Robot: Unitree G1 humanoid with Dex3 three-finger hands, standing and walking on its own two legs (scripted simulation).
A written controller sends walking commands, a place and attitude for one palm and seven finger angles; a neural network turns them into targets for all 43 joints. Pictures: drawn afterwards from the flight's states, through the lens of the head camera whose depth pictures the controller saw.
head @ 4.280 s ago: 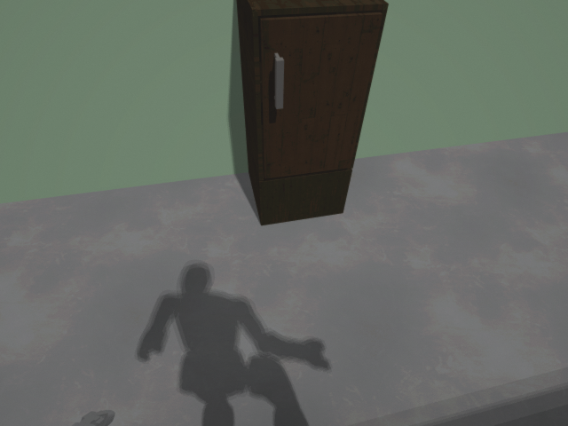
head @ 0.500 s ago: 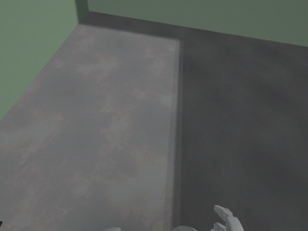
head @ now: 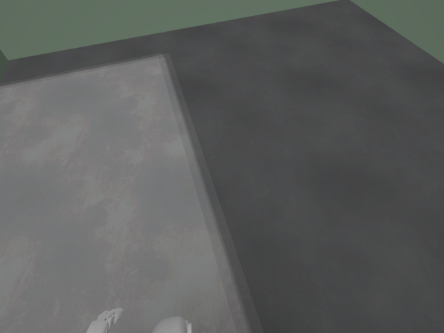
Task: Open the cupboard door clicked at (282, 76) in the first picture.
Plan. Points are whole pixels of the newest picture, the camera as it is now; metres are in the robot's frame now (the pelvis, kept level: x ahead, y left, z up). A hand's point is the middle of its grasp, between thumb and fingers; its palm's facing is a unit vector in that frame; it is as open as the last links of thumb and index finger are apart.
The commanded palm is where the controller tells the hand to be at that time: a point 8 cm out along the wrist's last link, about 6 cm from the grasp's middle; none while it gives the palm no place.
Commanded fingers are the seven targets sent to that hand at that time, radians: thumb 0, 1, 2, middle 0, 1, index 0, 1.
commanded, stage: walk to a spot facing it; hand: left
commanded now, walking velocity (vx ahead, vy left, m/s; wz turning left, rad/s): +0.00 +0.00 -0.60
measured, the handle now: out of the picture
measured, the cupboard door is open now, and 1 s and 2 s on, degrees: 0 0 0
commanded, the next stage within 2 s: turn to face it in 1.78 s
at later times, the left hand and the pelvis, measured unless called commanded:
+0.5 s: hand out of the picture +0.11 +0.25 -0.16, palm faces -0.24 -0.95 -0.19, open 7.4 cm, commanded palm none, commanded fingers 0.00 0.90 0.90 -0.20 -0.30 -0.20 -0.30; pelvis +0.00 +0.07 +0.01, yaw -18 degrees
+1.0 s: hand (170, 330) +0.15 +0.12 -0.13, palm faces -0.55 -0.79 -0.26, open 7.4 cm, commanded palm none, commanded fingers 0.00 0.90 0.90 -0.20 -0.30 -0.20 -0.30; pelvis -0.05 +0.02 +0.01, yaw -36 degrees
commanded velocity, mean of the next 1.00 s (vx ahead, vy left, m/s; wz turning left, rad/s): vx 0.03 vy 0.00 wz -0.60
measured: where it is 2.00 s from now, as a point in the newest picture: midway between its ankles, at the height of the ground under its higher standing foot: outside the picture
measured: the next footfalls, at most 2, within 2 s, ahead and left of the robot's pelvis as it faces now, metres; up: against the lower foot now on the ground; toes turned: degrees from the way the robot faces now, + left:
left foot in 0.26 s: +0.06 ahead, +0.14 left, +0.00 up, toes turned -4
right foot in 0.78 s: -0.06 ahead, -0.07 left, +0.00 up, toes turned -36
